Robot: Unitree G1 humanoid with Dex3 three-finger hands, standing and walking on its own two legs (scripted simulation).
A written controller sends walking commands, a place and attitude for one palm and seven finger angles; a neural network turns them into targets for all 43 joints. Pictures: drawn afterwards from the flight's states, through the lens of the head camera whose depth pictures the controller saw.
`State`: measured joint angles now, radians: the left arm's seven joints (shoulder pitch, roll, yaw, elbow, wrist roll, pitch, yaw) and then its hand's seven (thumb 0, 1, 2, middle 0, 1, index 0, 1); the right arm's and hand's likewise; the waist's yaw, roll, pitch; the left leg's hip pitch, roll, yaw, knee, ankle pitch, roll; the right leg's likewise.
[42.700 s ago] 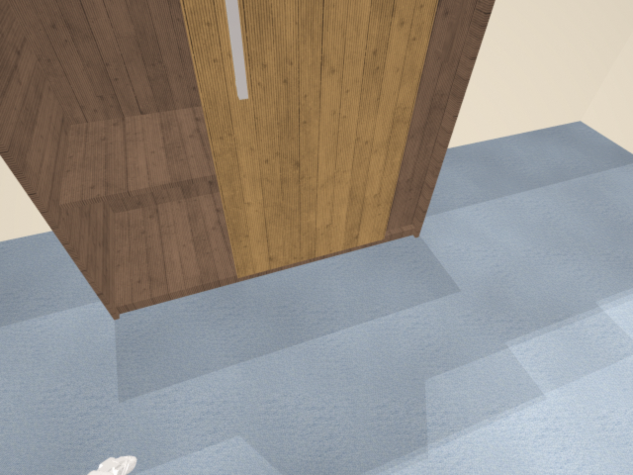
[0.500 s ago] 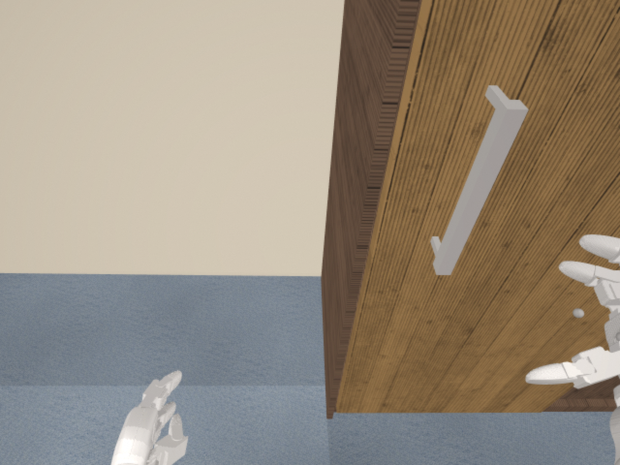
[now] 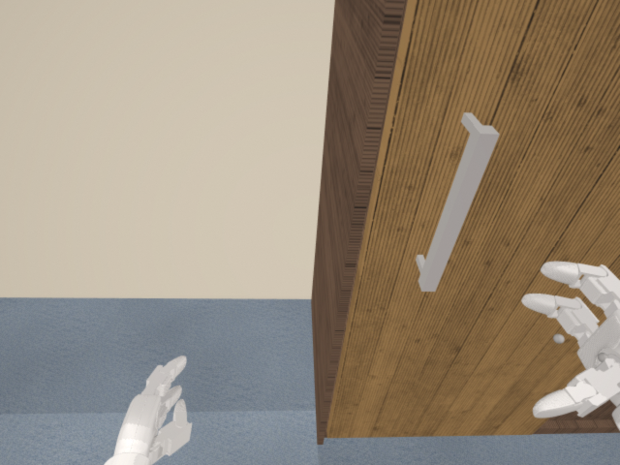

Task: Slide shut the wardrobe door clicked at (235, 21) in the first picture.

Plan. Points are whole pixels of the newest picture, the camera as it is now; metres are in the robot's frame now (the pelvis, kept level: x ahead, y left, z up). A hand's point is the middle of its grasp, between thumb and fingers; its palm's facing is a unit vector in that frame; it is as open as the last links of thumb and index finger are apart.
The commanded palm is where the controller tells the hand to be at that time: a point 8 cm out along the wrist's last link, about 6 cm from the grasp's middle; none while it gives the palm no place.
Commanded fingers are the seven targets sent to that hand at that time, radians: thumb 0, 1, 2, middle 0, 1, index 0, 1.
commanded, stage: draw the hand back to the body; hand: right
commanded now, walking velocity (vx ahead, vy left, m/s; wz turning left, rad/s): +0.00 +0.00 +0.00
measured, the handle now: (446, 211) +0.40 -0.19 +0.17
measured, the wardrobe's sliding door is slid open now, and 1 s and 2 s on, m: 0.01 0.01 0.01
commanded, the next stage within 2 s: step back with the hand held close in 1.14 s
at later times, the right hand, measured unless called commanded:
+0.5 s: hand (573, 342) +0.20 -0.26 +0.16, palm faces +0.47 +0.81 -0.36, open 11.4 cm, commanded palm +0.15 -0.29 +0.18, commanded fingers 0.00 -0.47 -0.69 0.22 0.56 0.22 0.56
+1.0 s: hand (583, 340) +0.20 -0.27 +0.17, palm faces +0.48 +0.80 -0.36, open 7.5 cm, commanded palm +0.15 -0.30 +0.18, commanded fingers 0.00 -0.90 -0.90 0.20 0.30 0.20 0.30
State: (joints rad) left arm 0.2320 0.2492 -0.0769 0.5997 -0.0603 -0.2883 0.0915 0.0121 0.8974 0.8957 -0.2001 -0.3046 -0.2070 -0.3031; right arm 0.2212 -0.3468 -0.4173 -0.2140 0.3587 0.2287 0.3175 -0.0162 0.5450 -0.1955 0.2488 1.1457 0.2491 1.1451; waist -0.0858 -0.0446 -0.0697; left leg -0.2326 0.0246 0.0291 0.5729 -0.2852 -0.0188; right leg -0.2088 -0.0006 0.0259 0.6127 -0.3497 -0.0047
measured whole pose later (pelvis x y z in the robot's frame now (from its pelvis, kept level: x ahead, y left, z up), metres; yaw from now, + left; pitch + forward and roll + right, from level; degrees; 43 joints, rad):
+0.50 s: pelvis +0.00 +0.01 +0.01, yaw +0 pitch -4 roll +0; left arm 0.25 0.22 -0.02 0.69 0.00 -0.21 0.09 0.01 0.90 0.90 -0.20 -0.30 -0.21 -0.30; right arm 0.39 -0.34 -0.33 -0.31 0.07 -0.09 -0.11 -0.01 -0.12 -0.52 0.23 0.75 0.23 0.75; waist -0.08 -0.05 0.00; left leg -0.19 0.02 0.03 0.52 -0.26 -0.01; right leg -0.15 0.00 0.02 0.53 -0.31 0.00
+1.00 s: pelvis +0.01 +0.00 +0.01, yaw +0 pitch -5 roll +0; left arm 0.21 0.21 -0.02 0.65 0.01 -0.17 0.08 0.01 0.90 0.90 -0.20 -0.30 -0.21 -0.30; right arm 0.42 -0.33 -0.34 -0.37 0.06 -0.09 -0.11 0.01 -0.86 -0.87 0.21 0.32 0.21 0.32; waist -0.09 -0.04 0.01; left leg -0.14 0.03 0.02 0.46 -0.24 -0.02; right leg -0.10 0.00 0.02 0.48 -0.30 0.00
